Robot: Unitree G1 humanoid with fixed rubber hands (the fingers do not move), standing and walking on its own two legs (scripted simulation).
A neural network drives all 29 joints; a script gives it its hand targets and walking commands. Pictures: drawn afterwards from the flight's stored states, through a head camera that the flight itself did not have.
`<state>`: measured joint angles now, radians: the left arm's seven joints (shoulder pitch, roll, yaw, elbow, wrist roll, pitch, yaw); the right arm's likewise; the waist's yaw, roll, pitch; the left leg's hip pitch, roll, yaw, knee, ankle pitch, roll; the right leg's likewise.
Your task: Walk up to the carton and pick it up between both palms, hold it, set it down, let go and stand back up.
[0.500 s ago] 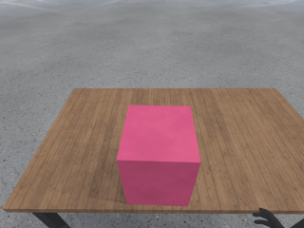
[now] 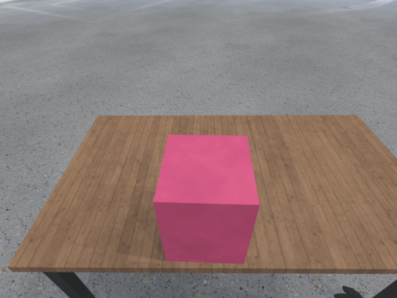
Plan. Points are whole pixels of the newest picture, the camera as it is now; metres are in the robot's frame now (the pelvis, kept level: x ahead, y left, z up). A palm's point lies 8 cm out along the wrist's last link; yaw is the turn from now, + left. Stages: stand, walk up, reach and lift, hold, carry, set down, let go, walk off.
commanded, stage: stand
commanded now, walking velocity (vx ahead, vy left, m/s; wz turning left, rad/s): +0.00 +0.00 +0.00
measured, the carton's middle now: (206, 199) +0.39 -0.01 -0.02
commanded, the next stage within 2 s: none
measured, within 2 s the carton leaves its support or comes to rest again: neither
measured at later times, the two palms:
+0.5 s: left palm out of the picture +0.09 +0.29 -0.11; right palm out of the picture +0.09 -0.31 -0.09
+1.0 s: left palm out of the picture +0.09 +0.29 -0.11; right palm out of the picture +0.09 -0.31 -0.09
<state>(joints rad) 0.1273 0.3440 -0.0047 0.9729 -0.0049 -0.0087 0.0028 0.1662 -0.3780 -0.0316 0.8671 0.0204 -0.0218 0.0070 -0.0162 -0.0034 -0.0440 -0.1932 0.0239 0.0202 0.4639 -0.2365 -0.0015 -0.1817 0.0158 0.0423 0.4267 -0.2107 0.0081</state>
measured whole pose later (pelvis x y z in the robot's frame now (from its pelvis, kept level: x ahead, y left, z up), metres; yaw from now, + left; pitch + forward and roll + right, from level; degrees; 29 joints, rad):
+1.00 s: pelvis -0.01 +0.00 +0.00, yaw +0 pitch -3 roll -1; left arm 0.13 0.34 0.00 1.02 0.00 -0.01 0.00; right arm 0.17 -0.38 -0.03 0.91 0.02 -0.01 0.01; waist -0.02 0.00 0.00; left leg -0.19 0.02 0.02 0.46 -0.22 0.00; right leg -0.18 0.02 0.04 0.43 -0.20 0.01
